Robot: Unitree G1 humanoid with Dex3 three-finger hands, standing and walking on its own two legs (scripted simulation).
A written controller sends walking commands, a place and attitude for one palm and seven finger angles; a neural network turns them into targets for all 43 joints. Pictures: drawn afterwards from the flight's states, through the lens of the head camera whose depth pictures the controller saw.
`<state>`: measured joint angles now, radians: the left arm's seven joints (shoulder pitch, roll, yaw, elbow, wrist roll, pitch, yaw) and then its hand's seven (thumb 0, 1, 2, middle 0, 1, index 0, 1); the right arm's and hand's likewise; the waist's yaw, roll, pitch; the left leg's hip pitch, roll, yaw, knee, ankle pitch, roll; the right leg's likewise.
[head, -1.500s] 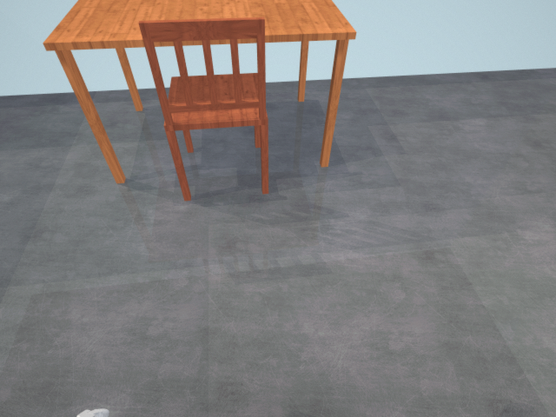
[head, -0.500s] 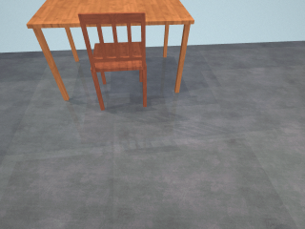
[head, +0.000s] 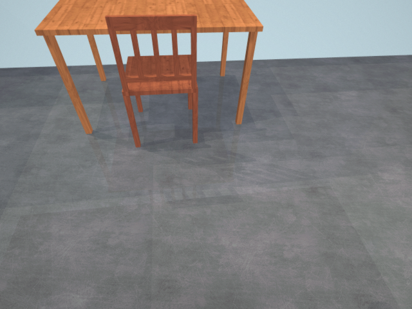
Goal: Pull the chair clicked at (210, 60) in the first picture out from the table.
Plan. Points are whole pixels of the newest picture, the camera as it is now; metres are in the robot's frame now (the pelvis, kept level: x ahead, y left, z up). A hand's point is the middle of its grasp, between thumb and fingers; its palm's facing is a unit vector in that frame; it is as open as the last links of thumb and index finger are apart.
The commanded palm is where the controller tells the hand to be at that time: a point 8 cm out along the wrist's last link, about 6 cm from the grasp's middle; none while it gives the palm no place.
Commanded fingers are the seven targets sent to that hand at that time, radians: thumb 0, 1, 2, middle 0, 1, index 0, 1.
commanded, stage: walk to a spot facing it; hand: left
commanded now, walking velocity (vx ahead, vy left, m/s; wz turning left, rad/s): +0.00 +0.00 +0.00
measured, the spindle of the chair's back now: (156, 54) +1.27 +0.33 -0.12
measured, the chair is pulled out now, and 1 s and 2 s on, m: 0.00 0.00 0.00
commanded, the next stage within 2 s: turn to face it in 1.28 s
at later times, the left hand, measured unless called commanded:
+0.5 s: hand out of the picture +0.06 +0.20 -0.20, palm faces -0.02 -0.99 -0.13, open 7.4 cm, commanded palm none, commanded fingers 0.00 0.90 0.90 -0.20 -0.30 -0.20 -0.30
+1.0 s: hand (155, 225) +0.37 +0.17 -0.18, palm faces +0.03 -0.98 -0.19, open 7.2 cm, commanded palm none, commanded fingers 0.00 0.90 0.90 -0.20 -0.30 -0.20 -0.30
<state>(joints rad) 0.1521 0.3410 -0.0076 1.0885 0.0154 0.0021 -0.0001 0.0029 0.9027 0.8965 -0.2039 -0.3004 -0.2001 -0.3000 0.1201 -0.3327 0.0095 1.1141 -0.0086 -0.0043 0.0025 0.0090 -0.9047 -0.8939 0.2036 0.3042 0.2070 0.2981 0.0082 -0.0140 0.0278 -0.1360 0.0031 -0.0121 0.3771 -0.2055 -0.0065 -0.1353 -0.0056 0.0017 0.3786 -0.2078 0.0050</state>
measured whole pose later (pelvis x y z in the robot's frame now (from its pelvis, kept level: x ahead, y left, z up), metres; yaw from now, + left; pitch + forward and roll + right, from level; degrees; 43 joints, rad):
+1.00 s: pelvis +0.31 -0.02 -0.01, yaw +0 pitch -1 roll -2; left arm 0.23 0.18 0.06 1.05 0.03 -0.06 0.02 -0.01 0.95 0.90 -0.20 -0.30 -0.20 -0.30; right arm 0.27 -0.16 -0.06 1.05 -0.03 -0.02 0.00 0.01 -0.91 -0.89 0.20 0.30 0.20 0.30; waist -0.04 0.01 0.01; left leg -0.54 0.14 0.07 1.02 -0.28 0.00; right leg -0.21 -0.01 -0.20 0.47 -0.25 -0.04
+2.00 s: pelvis +0.60 +0.03 -0.02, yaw +8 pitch -2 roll -2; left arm 0.18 0.16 0.05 1.01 0.03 0.01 0.03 -0.01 0.92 0.90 -0.20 -0.30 -0.20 -0.30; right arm 0.26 -0.17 -0.05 1.06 -0.02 0.02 -0.01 0.02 -0.94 -0.89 0.20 0.30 0.20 0.30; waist -0.01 0.00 0.02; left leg -0.28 0.07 0.08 0.66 -0.38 -0.02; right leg -0.28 -0.08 -0.23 0.54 -0.22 -0.01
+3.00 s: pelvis +0.86 +0.07 -0.01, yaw +11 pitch -1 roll +0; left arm 0.34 0.13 0.02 1.15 0.01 0.00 0.05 0.00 0.91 0.90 -0.20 -0.30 -0.20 -0.30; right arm 0.11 -0.11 0.00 1.05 -0.02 -0.04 -0.03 0.01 -0.91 -0.89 0.20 0.30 0.20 0.30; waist 0.06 -0.06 0.07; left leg -0.29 0.01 0.13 0.54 -0.24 0.07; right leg -0.18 -0.04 -0.07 0.73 -0.53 0.02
